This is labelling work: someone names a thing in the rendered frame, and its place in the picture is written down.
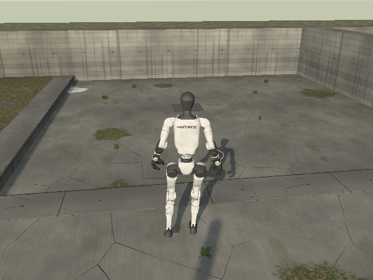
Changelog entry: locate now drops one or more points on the robot left shin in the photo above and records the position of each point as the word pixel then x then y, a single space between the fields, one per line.
pixel 169 211

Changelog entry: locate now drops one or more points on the robot right hand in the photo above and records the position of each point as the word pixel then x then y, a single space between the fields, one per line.
pixel 219 168

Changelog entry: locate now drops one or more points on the robot right forearm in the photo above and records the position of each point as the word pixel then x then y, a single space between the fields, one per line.
pixel 215 155

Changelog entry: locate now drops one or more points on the left robot upper arm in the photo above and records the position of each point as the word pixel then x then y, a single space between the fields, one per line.
pixel 169 122

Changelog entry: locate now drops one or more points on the right robot upper arm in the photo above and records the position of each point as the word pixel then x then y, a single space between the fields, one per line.
pixel 204 122

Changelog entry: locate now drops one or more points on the robot left forearm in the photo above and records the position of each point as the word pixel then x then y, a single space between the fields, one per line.
pixel 157 152

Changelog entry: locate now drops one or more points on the robot left hand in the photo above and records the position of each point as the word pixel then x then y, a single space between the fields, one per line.
pixel 157 162

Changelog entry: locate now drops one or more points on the robot right thigh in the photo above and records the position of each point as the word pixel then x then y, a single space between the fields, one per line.
pixel 199 173

